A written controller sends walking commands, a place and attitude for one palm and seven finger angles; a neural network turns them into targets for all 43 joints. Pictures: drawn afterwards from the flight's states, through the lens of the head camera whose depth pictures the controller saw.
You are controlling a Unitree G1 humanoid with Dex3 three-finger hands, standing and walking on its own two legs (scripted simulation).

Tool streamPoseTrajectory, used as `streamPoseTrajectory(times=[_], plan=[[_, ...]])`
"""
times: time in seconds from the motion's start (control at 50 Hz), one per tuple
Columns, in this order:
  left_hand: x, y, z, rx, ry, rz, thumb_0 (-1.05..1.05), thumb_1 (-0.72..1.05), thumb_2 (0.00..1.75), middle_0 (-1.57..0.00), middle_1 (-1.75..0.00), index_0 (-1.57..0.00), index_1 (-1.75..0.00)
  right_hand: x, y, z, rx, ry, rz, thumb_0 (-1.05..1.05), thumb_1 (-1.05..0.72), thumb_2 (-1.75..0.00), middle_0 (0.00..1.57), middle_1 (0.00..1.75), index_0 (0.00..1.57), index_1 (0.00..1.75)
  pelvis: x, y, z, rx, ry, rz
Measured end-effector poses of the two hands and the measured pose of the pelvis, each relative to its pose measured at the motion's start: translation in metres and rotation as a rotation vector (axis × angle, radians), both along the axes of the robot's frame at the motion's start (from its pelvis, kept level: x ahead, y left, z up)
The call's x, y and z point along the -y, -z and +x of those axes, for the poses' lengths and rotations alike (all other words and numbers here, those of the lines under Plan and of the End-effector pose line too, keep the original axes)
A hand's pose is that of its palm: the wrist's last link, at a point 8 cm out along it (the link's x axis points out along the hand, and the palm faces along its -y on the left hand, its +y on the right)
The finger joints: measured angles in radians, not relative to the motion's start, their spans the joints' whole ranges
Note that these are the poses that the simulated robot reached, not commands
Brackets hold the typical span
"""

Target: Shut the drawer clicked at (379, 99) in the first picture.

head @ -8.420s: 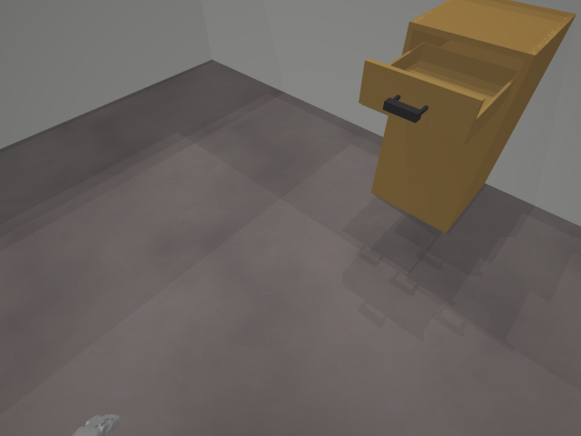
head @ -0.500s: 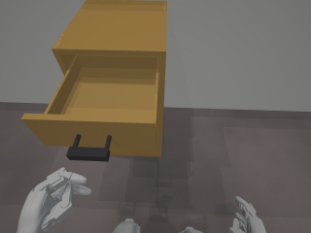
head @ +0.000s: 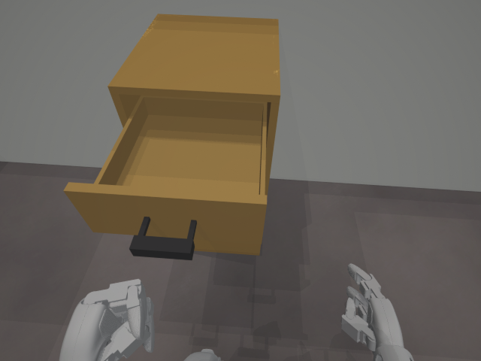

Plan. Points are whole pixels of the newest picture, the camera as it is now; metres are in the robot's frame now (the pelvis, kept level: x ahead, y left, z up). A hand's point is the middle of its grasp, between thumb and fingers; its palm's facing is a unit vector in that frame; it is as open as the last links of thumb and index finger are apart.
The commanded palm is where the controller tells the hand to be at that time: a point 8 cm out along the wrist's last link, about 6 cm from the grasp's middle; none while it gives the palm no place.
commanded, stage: raise the hand and make a fist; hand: left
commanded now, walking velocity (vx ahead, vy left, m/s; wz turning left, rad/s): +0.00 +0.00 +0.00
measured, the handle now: (166, 235) +0.33 +0.17 +0.00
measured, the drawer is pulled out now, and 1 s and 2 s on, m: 0.29 0.29 0.29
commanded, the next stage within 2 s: bring the fist close to the handle in 0.62 s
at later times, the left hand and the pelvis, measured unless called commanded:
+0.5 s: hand (151, 324) +0.16 +0.13 +0.10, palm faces +0.02 -1.00 -0.04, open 3.3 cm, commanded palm +0.11 +0.19 +0.11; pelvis +0.01 -0.01 +0.00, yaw +0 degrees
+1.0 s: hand (156, 322) +0.17 +0.13 +0.07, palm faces +0.02 -1.00 -0.04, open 3.3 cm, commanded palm +0.13 +0.19 +0.08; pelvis +0.01 -0.02 +0.00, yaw +0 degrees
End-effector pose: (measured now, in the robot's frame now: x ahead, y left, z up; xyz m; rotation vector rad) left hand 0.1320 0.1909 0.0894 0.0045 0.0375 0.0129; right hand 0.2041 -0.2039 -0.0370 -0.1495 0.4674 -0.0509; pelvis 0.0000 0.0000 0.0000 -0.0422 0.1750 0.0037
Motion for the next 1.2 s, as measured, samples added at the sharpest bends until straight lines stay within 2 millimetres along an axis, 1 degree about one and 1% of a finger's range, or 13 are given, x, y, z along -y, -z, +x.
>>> streamPoseTrajectory(times=[0.08,0.16,0.28,0.44,0.6,0.78,0.88,0.96,1.08,1.2], plan=[[0.005,-0.004,-0.003,-0.008,0.003,0.0,0.02,0.9,0.9,-1.35,-1.54,-1.35,-1.55,-0.007,0.001,0.0,-0.011,-0.019,0.01,0.02,-0.9,-0.9,0.2,0.3,0.21,0.3,-0.002,0.0,0.001,0.005,0.0,-0.001],[0.005,-0.008,-0.004,-0.01,-0.001,0.01,0.02,0.9,0.9,-1.38,-1.57,-1.38,-1.57,-0.006,0.005,-0.005,-0.035,-0.015,0.01,0.02,-0.9,-0.9,0.2,0.3,0.21,0.3,-0.002,0.0,0.001,0.008,0.0,-0.001],[0.009,-0.016,0.001,0.007,0.004,0.016,0.02,0.9,0.9,-1.39,-1.59,-1.39,-1.59,0.006,0.01,-0.018,-0.075,0.016,-0.001,0.02,-0.9,-0.9,0.2,0.3,0.21,0.3,0.0,0.0,0.003,0.011,0.001,0.002],[0.01,-0.012,0.004,-0.03,0.001,0.031,0.02,0.9,0.9,-1.4,-1.59,-1.4,-1.6,0.027,0.013,-0.029,-0.108,0.078,-0.015,0.02,-0.9,-0.9,0.2,0.3,0.2,0.3,0.006,-0.003,0.007,0.009,0.009,0.01],[0.008,-0.014,0.001,-0.014,-0.016,0.045,0.02,0.9,0.9,-1.4,-1.6,-1.4,-1.6,0.038,0.012,-0.023,-0.096,0.085,-0.022,0.02,-0.9,-0.9,0.2,0.3,0.2,0.3,0.014,-0.003,0.009,0.006,0.005,0.013],[0.013,-0.014,0.004,-0.012,-0.006,0.041,0.02,0.9,0.9,-1.4,-1.6,-1.4,-1.6,0.038,0.009,-0.011,-0.066,0.068,-0.007,0.02,-0.9,-0.9,0.2,0.3,0.2,0.3,0.019,-0.005,0.011,0.004,0.001,0.017],[0.013,-0.003,0.006,-0.031,-0.007,0.037,0.02,0.9,0.9,-1.4,-1.6,-1.4,-1.6,0.038,0.011,-0.008,-0.071,0.057,-0.013,0.02,-0.9,-0.9,0.2,0.3,0.2,0.3,0.021,-0.004,0.01,-0.003,-0.001,0.019],[0.01,0.008,0.009,-0.036,-0.008,0.039,0.02,0.9,0.9,-1.4,-1.6,-1.4,-1.6,0.04,0.016,-0.009,-0.088,0.053,-0.026,0.02,-0.9,-0.9,0.2,0.3,0.2,0.3,0.023,-0.001,0.009,-0.015,-0.001,0.018],[0.008,0.017,0.018,-0.016,0.003,0.033,0.02,0.9,0.9,-1.4,-1.6,-1.4,-1.6,0.044,0.024,-0.016,-0.117,0.062,-0.043,0.02,-0.9,-0.9,0.2,0.3,0.2,0.3,0.022,0.005,0.006,-0.033,-0.002,0.014],[0.015,0.029,0.029,-0.015,0.027,0.022,0.02,0.9,0.9,-1.4,-1.6,-1.4,-1.6,0.047,0.033,-0.025,-0.143,0.077,-0.05,0.02,-0.9,-0.9,0.2,0.3,0.2,0.3,0.019,0.011,0.004,-0.052,0.004,0.014]])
